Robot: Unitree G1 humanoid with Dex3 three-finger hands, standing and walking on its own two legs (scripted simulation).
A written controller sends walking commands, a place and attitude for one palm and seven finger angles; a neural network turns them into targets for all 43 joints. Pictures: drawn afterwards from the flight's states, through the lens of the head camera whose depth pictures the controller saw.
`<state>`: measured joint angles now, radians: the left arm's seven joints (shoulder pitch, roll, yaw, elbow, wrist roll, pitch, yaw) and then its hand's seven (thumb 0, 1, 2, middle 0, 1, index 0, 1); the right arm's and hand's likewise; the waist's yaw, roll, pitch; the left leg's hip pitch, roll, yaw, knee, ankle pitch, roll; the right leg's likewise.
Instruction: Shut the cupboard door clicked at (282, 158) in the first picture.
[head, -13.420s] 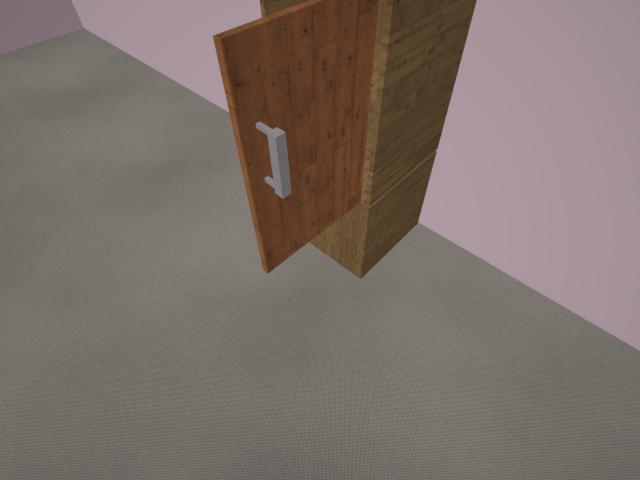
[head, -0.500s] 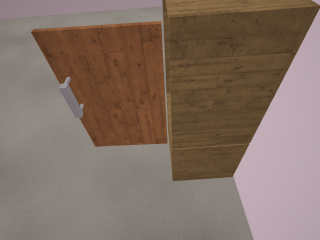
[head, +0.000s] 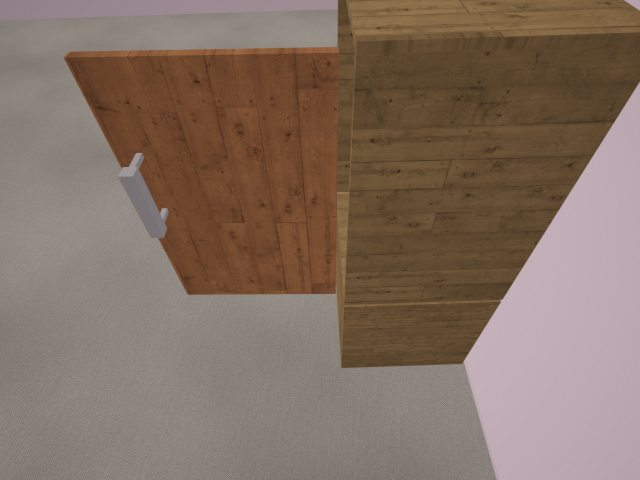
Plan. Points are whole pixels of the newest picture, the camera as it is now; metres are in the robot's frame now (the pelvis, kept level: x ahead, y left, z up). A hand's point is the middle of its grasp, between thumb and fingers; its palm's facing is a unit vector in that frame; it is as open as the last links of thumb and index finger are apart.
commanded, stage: look again from close up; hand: left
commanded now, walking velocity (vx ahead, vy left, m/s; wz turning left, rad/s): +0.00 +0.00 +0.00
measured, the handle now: (148, 196) +0.54 +0.34 +0.02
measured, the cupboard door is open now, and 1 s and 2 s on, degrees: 88 88 88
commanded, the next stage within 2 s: shuffle to correct the standing spot in 0.22 s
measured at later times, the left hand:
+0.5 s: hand out of the picture +0.04 +0.19 -0.17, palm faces +0.05 -0.97 -0.23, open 7.4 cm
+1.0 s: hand out of the picture +0.09 +0.23 -0.17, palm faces +0.09 -0.97 -0.23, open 7.3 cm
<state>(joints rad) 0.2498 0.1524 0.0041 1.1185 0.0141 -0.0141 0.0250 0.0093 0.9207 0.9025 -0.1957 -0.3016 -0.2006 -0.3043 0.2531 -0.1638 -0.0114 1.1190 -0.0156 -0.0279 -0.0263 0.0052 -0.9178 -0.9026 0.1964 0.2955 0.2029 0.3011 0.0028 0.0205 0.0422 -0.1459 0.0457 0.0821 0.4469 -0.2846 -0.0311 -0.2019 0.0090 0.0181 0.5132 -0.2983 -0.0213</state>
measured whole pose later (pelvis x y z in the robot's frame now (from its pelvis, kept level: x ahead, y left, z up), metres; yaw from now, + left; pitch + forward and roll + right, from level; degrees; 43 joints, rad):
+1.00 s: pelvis +0.08 +0.05 +0.00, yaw +1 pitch +0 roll +2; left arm 0.27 0.14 0.05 1.03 0.03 -0.03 0.03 0.00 0.92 0.90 -0.20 -0.30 -0.20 -0.30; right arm 0.28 -0.16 -0.04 1.07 -0.02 0.02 0.01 0.00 -0.91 -0.90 0.20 0.30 0.20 0.30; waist 0.02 -0.01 0.07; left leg -0.43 0.05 0.07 0.94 -0.42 -0.02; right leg -0.21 -0.09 -0.10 0.53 -0.33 -0.01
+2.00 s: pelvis +0.13 +0.11 +0.00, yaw +0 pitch -1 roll -1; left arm 0.28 0.15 -0.01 1.08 0.02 -0.01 0.03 0.01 0.91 0.90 -0.20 -0.30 -0.20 -0.30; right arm 0.30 -0.17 -0.01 1.06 -0.02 0.00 -0.01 0.00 -0.91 -0.90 0.20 0.30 0.20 0.30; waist -0.03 0.04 0.03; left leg -0.23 0.04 0.05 0.54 -0.29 -0.01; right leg -0.21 0.01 -0.06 0.51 -0.29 -0.03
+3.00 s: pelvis +0.16 +0.14 +0.00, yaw -1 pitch -1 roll +0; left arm 0.27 0.16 -0.01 1.11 0.01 -0.01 0.03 0.00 0.91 0.90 -0.19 -0.30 -0.20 -0.30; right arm 0.26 -0.16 0.02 1.13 -0.01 -0.03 -0.02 0.00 -0.92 -0.90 0.20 0.30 0.20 0.30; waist 0.01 -0.01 0.06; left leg -0.11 -0.02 0.09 0.40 -0.27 0.04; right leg -0.12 -0.04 -0.02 0.43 -0.28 0.02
